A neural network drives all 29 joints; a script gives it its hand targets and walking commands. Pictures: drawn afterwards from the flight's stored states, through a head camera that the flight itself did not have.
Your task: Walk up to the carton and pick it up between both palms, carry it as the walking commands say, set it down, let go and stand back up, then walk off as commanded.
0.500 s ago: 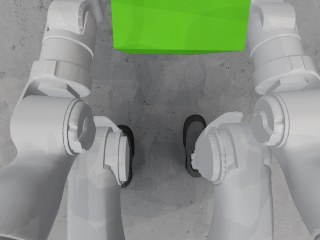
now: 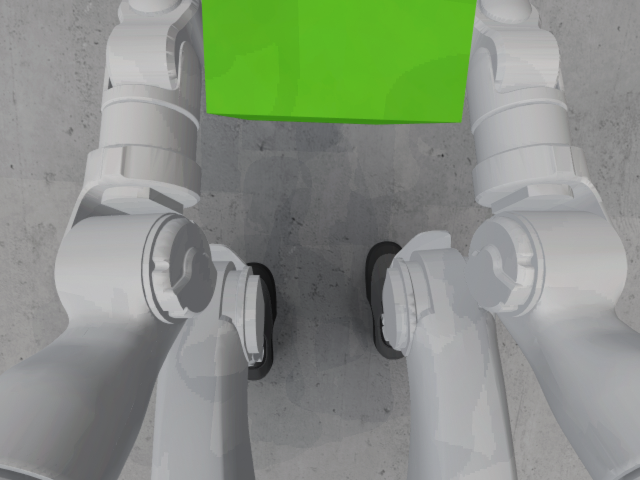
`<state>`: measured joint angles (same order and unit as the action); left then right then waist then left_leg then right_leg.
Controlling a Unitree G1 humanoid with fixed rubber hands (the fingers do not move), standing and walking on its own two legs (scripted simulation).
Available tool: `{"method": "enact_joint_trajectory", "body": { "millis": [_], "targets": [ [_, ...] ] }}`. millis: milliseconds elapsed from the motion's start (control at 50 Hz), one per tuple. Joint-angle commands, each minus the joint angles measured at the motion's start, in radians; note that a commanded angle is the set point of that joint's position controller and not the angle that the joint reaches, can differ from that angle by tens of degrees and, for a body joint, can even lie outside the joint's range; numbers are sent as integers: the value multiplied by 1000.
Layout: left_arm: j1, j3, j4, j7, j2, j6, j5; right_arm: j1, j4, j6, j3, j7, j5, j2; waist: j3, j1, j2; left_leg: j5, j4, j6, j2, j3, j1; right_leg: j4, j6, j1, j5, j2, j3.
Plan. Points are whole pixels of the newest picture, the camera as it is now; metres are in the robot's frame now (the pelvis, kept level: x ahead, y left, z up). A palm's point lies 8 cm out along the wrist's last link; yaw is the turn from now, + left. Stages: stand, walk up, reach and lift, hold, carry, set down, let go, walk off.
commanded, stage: reach and lift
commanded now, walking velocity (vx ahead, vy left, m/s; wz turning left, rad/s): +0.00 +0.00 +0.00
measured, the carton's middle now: (325, 3) +0.55 -0.03 -0.17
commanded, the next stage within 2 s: none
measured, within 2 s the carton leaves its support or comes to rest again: neither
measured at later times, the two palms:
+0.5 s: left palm out of the picture +0.55 +0.10 -0.05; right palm out of the picture +0.53 -0.16 -0.06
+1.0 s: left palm out of the picture +0.53 +0.11 +0.02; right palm out of the picture +0.51 -0.16 +0.01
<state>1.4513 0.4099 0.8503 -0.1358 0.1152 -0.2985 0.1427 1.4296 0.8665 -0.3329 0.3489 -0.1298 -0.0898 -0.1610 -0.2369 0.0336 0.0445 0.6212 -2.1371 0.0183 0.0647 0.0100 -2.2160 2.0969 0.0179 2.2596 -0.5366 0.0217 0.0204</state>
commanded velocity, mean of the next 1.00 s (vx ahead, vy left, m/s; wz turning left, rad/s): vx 0.00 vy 0.00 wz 0.00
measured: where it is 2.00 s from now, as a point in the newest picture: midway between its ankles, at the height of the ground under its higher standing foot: (322, 329)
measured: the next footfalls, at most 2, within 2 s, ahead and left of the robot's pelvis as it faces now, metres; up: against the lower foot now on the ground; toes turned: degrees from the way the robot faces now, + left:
none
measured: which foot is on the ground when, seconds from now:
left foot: down 0.00-1.00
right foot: down 0.00-1.00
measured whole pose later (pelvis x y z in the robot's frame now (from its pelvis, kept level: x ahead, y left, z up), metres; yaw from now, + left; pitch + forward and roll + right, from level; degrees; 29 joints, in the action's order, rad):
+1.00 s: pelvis +0.00 +0.00 +0.09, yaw +0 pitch +42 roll +0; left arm 1.23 0.47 0.73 -0.08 0.00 -0.36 0.22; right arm 1.18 0.67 -0.42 0.49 -0.07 -0.21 -0.01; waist 0.02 0.03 0.04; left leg 0.54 -1.82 0.02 0.08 0.03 -2.01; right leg 1.79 0.03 2.04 -0.48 0.03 0.04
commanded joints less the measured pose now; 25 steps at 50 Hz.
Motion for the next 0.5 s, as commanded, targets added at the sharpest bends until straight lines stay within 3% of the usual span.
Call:
{"method": "enact_joint_trajectory", "body": {
  "millis": [0, 240, 480],
  "targets": [
    [560, -415, 8, 325, -1021, -13, -132, 705, -146, 48, -384, 292, 131, 997, 1278, 25, -38, -321, 190, -22, 108, -77, 477, -128, -10, -782, 397, 114, -91],
    [534, -500, -77, 300, -1093, -31, -152, 651, -225, 20, -431, 294, 125, 1044, 1451, 42, -12, -404, 242, -4, 122, -73, 608, -178, -4, -827, 454, 125, -102],
    [452, -432, -14, 296, -1127, -43, -86, 569, -191, -1, -376, 303, 60, 1068, 1334, 36, -8, -341, 344, -1, 126, -69, 607, -288, 3, -786, 364, 127, -99]
  ]
}}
